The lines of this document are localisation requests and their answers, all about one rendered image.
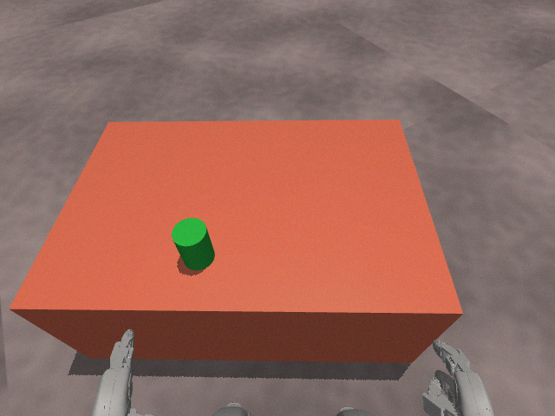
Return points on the left robot hand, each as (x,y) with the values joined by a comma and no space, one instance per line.
(113,395)

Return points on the right robot hand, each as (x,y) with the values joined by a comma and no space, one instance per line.
(467,394)

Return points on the can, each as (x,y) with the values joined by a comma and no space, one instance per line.
(193,243)

